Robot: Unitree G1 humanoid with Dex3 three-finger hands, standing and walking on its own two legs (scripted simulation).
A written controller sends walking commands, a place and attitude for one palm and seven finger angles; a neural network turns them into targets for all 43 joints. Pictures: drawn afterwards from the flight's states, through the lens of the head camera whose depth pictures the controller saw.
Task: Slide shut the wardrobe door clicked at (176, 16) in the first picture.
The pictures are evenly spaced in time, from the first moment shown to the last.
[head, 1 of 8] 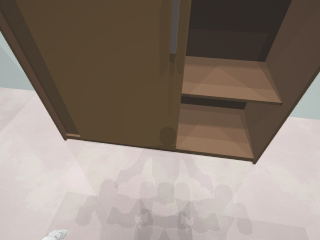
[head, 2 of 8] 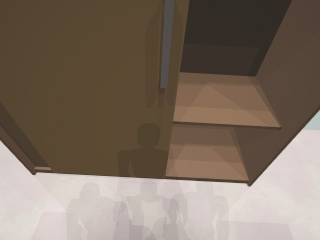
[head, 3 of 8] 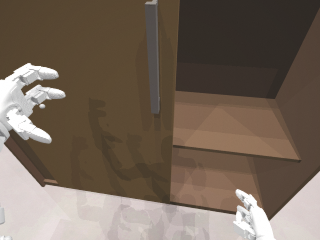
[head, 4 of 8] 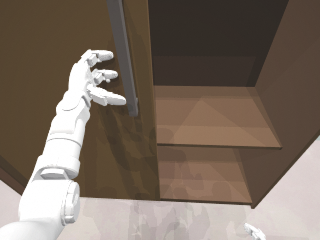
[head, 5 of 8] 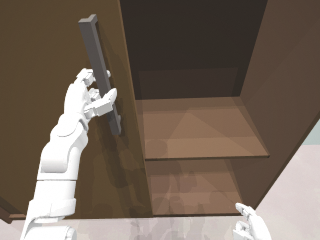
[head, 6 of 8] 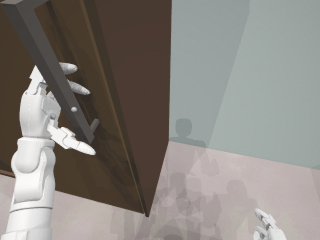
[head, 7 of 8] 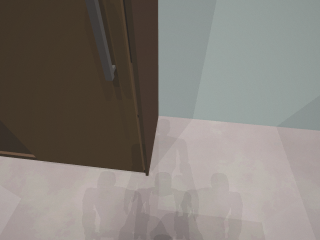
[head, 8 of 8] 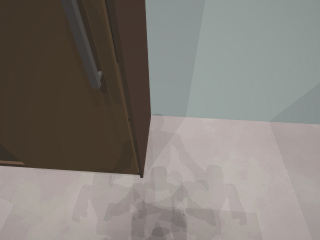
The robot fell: no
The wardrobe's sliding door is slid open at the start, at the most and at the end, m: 0.57 0.57 0.01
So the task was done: yes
